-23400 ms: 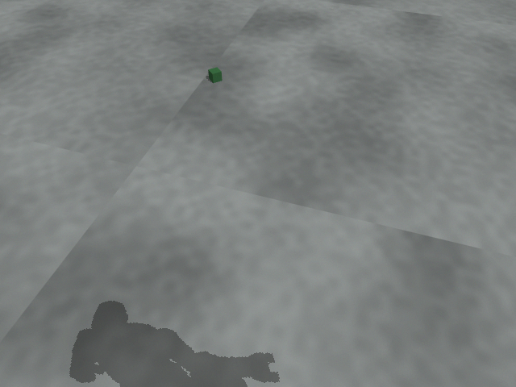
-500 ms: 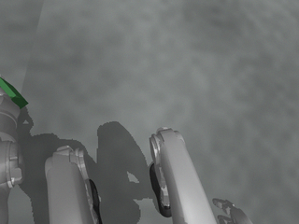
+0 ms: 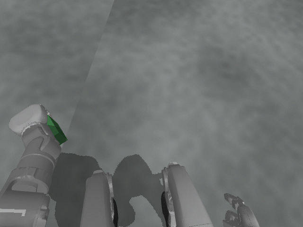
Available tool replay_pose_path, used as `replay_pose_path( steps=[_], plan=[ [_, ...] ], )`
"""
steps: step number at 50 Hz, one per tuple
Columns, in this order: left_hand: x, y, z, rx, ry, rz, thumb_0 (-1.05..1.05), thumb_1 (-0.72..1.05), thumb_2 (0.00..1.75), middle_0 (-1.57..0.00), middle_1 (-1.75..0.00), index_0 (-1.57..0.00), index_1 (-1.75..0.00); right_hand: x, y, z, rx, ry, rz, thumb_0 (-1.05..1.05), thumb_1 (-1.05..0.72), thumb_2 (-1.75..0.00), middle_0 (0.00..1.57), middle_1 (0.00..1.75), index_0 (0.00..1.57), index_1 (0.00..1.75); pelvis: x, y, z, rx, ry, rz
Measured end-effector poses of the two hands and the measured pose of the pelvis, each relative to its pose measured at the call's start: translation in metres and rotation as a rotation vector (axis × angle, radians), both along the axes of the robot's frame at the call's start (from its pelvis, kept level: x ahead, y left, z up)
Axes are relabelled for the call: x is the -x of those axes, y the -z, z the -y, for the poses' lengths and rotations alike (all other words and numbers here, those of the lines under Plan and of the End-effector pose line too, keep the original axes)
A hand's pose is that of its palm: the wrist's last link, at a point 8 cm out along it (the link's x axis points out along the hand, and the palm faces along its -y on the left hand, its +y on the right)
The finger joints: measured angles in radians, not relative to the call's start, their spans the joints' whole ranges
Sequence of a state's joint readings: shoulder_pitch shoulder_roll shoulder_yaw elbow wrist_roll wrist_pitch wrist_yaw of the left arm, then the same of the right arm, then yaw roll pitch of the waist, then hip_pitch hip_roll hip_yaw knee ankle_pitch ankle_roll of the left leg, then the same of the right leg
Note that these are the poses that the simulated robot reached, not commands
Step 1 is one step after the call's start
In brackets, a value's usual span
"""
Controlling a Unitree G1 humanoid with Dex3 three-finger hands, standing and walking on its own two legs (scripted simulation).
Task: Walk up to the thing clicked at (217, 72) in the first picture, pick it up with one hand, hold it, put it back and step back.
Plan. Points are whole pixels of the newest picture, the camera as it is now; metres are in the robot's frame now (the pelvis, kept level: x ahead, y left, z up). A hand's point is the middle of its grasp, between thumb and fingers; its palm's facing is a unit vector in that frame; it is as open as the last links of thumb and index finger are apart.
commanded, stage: lift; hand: left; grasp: from above
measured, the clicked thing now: (47, 134) +0.40 +0.27 -0.13
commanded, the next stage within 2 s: hold in 0.68 s
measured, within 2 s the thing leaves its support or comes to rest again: neither
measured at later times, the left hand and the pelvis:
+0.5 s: hand (22, 113) +0.38 +0.24 +0.06, palm faces -0.36 -0.31 -0.88, open 9.5 cm; pelvis +0.05 +0.00 +0.15, yaw +3 degrees
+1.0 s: hand (12, 93) +0.39 +0.23 +0.13, palm faces -0.35 -0.30 -0.89, open 9.5 cm; pelvis +0.08 +0.00 +0.20, yaw +2 degrees
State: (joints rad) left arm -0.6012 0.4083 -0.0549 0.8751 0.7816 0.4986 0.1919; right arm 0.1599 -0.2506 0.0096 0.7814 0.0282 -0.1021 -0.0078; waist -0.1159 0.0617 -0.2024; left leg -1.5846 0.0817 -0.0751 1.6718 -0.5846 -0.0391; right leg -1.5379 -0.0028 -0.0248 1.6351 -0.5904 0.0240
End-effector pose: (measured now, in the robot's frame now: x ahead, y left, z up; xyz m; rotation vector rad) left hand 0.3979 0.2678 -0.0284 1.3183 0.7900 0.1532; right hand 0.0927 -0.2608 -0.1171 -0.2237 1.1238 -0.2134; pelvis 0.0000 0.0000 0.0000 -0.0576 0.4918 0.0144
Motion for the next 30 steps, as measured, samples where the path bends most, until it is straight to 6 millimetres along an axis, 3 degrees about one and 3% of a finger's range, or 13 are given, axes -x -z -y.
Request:
replay_pose_path(
  steps=[8, 14, 22, 30],
  plan=[
    [0.016, -0.069, 0.004, 0.005, -0.009, -0.023, -0.01, 0.03, 0.41, -0.75, -0.44, -0.83, -0.41, -0.024, -0.069, -0.002, 0.021, 0.014, 0.064, 0.01, -0.9, -0.9, 0.2, 0.29, 0.21, 0.3, -0.018, -0.066, 0.002, -0.011, -0.016, 0.09],
    [0.016, -0.108, 0.008, 0.001, -0.03, -0.038, -0.01, 0.03, 0.41, -0.74, -0.45, -0.82, -0.42, -0.034, -0.107, -0.002, 0.021, 0.014, 0.087, 0.01, -0.9, -0.9, 0.2, 0.29, 0.21, 0.3, -0.032, -0.104, 0.003, -0.02, -0.028, 0.148],
    [0.014, -0.14, 0.019, 0.009, -0.038, -0.055, -0.01, 0.04, 0.4, -0.73, -0.45, -0.81, -0.43, -0.035, -0.139, -0.004, 0.003, 0.01, 0.055, 0.01, -0.89, -0.9, 0.2, 0.29, 0.21, 0.3, -0.049, -0.141, 0.004, -0.036, -0.031, 0.205],
    [0.007, -0.166, 0.027, 0.023, -0.02, -0.041, -0.01, 0.05, 0.4, -0.73, -0.45, -0.81, -0.42, -0.034, -0.161, -0.003, -0.003, 0.023, 0.019, 0.01, -0.89, -0.9, 0.2, 0.29, 0.21, 0.3, -0.062, -0.166, 0.004, -0.047, -0.03, 0.252]
  ],
)
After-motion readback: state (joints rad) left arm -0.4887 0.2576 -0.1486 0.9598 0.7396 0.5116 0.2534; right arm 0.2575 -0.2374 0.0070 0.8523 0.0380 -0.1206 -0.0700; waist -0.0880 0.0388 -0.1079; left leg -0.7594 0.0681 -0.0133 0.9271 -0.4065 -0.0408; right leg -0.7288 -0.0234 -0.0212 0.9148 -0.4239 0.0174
